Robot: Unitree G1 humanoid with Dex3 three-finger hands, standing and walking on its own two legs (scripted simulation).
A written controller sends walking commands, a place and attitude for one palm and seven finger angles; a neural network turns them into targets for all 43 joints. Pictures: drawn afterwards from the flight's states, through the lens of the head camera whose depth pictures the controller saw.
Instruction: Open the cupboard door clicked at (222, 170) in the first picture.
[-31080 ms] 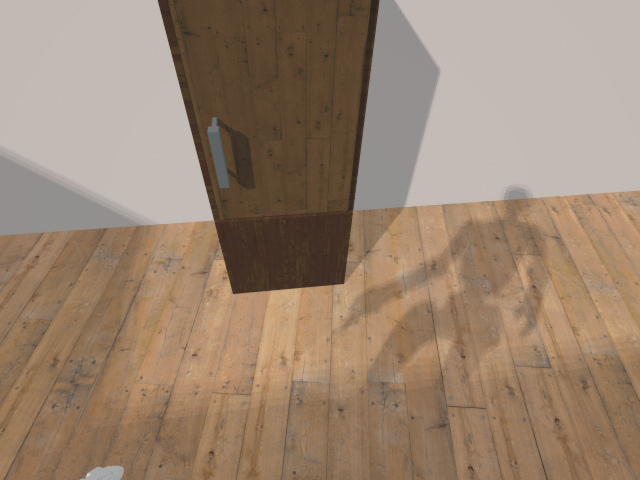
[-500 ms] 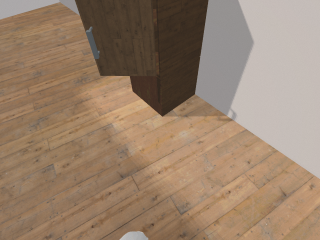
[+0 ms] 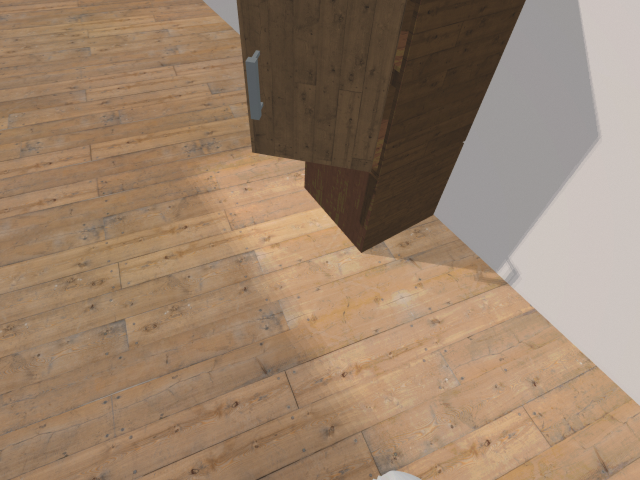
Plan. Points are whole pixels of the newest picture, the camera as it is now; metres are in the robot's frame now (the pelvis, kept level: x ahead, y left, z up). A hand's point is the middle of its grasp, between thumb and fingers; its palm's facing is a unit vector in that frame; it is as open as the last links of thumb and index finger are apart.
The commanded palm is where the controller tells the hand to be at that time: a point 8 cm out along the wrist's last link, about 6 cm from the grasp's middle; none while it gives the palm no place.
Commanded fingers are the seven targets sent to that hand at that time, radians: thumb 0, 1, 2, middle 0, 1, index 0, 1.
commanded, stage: take the last steps up to it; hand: left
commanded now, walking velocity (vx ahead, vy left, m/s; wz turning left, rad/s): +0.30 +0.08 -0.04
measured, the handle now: (256, 85) +1.01 +0.26 -0.09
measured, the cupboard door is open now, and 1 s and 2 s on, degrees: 46 46 46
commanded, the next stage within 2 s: come to a stop and stand still in 0.98 s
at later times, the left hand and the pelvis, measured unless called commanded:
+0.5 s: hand (232, 373) +0.28 +0.16 -0.15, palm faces +0.01 -0.98 -0.19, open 7.3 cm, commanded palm none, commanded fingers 0.00 0.90 0.90 -0.20 -0.30 -0.20 -0.30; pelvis +0.18 -0.01 +0.01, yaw -1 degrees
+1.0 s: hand (194, 314) +0.38 +0.25 -0.17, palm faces +0.02 -0.99 -0.16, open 7.4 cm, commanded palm none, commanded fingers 0.00 0.90 0.90 -0.20 -0.30 -0.20 -0.30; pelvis +0.35 +0.08 +0.01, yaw -3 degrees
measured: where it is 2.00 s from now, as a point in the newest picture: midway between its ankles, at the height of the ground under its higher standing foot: (299, 412)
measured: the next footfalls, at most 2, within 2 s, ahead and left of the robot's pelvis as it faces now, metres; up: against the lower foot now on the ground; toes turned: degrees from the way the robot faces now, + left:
right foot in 0.34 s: +0.23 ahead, -0.11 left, +0.00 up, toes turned -8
left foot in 0.76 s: +0.43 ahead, +0.17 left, +0.00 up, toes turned +5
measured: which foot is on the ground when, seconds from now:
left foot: down 0.00-0.36, up 0.38-0.74, down 0.76-1.00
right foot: up 0.00-0.32, down 0.34-0.76, up 0.78-1.00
